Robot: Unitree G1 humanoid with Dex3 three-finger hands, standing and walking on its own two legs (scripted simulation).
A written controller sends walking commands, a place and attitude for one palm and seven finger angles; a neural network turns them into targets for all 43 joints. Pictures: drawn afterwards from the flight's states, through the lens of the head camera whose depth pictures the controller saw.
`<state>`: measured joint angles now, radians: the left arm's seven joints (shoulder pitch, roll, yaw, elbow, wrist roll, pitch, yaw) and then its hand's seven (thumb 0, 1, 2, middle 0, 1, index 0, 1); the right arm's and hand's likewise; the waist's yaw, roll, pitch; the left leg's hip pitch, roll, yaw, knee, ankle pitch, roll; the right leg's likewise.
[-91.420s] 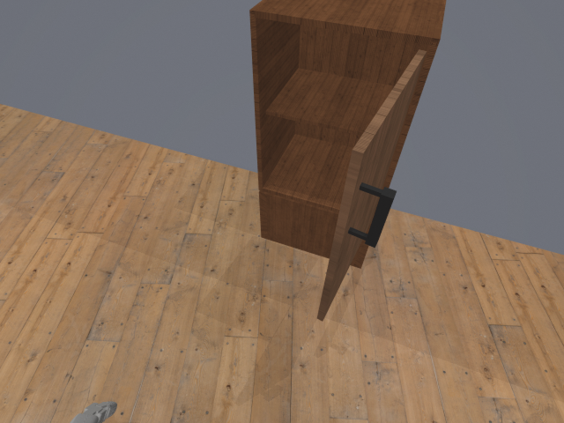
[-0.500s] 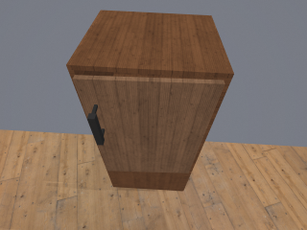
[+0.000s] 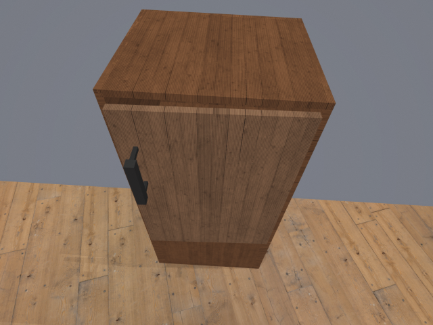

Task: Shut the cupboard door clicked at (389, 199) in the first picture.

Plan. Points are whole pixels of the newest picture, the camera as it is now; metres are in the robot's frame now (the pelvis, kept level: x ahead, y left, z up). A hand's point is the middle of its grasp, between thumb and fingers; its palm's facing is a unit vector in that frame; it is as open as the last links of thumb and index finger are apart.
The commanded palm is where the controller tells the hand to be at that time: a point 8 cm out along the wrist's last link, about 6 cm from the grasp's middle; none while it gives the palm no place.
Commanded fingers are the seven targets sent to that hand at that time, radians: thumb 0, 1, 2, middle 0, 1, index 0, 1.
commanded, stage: raise the hand and make a fist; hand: left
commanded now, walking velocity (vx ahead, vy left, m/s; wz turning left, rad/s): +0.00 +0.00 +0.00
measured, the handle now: (138, 176) +0.42 +0.21 -0.02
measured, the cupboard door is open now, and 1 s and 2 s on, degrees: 2 2 2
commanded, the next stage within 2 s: bring the fist close to the handle in 1.84 s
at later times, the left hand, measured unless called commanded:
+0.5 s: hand out of the picture +0.10 +0.17 -0.04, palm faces +0.18 -0.98 -0.08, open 5.4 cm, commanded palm +0.10 +0.21 -0.05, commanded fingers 0.00 0.90 0.90 -0.73 -0.88 -0.73 -0.88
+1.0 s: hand (123, 315) +0.15 +0.17 -0.05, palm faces -0.02 -1.00 -0.01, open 3.3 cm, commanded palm +0.12 +0.24 -0.03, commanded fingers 0.00 0.90 0.90 -1.19 -1.38 -1.19 -1.38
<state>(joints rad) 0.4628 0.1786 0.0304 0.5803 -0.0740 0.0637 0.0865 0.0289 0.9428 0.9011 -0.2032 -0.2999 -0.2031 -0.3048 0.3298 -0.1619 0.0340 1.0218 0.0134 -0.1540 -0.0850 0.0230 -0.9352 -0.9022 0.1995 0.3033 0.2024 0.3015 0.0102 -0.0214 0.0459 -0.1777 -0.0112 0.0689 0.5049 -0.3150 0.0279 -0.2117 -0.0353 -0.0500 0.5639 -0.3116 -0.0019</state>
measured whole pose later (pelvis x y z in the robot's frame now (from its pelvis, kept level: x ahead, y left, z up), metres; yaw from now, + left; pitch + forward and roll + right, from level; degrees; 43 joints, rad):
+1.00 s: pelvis -0.06 +0.00 -0.09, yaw +2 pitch +15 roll -2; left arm 0.44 0.22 0.10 -0.05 -0.26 -0.43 -0.26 0.01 0.90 0.90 -1.01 -1.19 -1.01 -1.19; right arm 0.25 -0.26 -0.02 0.53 0.02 -0.21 -0.06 0.02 -0.91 -0.90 0.20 0.30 0.20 0.30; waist 0.00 0.02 -0.13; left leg -0.94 0.02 0.01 1.21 -0.53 0.03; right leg -0.91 -0.03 -0.09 1.16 -0.52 -0.01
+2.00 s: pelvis -0.04 -0.02 -0.07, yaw +2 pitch +13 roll -1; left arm 0.40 0.23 0.13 -0.03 -0.27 -0.33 -0.25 0.01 0.90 0.90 -1.30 -1.50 -1.30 -1.50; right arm 0.26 -0.24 0.02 0.48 0.02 -0.15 -0.05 0.02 -0.91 -0.90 0.20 0.30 0.20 0.30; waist 0.00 0.03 -0.14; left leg -0.82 0.03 0.00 1.11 -0.51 0.01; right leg -0.79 -0.02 -0.10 1.08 -0.51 -0.03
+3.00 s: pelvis -0.04 -0.01 -0.07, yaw +1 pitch +14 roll -1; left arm -0.19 0.20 0.16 0.47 -0.20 -0.37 -0.14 0.01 0.90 0.90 -1.30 -1.50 -1.30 -1.50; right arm 0.26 -0.25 0.01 0.58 0.01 -0.08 -0.03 0.01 -0.91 -0.90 0.20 0.30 0.20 0.30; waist -0.03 0.02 -0.13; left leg -0.82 0.02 0.03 1.05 -0.49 0.02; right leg -0.80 -0.02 -0.07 1.03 -0.48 -0.01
